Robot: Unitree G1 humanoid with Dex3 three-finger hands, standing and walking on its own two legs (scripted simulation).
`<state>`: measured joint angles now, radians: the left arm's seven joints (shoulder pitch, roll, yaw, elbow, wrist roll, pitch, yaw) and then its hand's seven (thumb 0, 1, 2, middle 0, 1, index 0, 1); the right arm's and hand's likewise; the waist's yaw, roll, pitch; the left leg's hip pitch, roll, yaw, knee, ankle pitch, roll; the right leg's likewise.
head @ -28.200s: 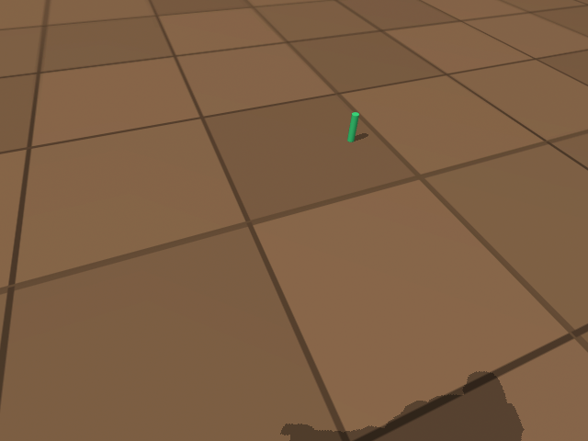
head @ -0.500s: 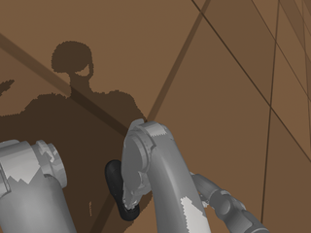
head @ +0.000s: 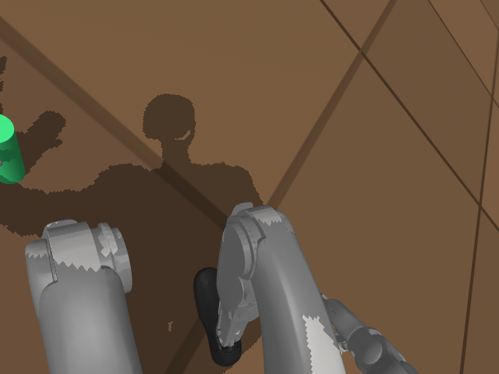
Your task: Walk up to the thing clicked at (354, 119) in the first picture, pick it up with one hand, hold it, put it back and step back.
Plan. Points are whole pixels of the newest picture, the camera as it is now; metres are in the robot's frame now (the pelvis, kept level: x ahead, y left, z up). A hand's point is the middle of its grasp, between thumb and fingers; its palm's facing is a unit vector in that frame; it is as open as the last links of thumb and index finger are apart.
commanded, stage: rise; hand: left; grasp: from the side
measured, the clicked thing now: (3, 153) +0.44 +0.28 -0.21
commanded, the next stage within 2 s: home in 0.10 s
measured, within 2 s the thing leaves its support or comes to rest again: neither
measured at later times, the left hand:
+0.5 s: hand out of the picture +0.33 +0.38 +0.01, palm faces +0.30 -0.84 -0.45, open 17.3 cm
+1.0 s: hand out of the picture +0.25 +0.27 +0.22, palm faces +0.35 -0.87 -0.36, open 17.3 cm
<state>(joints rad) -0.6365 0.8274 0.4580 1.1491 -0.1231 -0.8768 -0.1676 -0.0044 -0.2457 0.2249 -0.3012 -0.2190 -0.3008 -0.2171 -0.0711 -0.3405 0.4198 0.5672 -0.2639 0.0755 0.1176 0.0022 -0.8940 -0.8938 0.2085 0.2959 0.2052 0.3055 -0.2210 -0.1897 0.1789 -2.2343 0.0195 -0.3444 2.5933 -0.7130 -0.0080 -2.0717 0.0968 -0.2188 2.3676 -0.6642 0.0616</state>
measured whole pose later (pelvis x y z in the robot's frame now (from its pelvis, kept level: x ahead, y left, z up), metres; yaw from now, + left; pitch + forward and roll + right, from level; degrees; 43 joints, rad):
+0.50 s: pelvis +0.01 -0.01 +0.09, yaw +8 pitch +33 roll -8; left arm -0.36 0.62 0.37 0.68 0.05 -0.19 -0.04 -0.01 -0.52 0.07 -0.06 -0.06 -0.06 -0.06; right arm 0.10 -0.26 0.05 0.58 0.00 0.19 0.04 0.01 -0.90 -0.90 0.21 0.30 0.20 0.31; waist -0.07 0.00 -0.13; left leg -2.13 0.04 -0.12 2.21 -0.67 0.00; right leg -2.04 0.04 -0.06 2.14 -0.68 0.04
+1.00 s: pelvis +0.07 -0.02 +0.32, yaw +14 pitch +23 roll -3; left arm 0.08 0.31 0.13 0.37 0.00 0.15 0.14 -0.01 -0.51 0.07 -0.06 -0.06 -0.06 -0.05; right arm 0.16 -0.24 0.00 0.51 0.05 0.03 -0.11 0.01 -0.90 -0.90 0.20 0.30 0.20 0.31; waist -0.06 0.01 -0.18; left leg -1.25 0.05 -0.07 1.43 -0.59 -0.03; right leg -1.20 0.02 -0.04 1.39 -0.60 0.00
